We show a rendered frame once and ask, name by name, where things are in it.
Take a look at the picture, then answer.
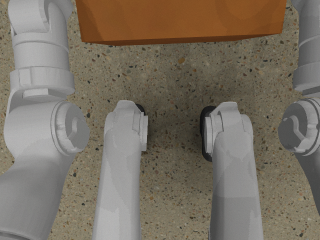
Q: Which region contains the robot right upper arm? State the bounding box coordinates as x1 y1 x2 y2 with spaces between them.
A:
277 98 320 216

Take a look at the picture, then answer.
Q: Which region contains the right robot foot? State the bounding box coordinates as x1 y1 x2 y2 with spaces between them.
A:
199 106 216 162

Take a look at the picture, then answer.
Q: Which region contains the robot left forearm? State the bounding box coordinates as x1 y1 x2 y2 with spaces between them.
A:
3 0 75 145

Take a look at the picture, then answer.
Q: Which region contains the left robot thigh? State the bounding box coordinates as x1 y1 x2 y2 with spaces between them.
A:
91 108 148 240

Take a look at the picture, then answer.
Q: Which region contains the carton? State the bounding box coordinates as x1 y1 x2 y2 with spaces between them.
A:
75 0 287 46

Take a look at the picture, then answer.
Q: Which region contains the robot right forearm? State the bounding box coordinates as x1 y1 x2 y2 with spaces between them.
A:
291 0 320 98

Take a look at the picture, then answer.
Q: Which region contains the robot left upper arm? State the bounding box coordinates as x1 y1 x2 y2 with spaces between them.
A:
0 100 90 240

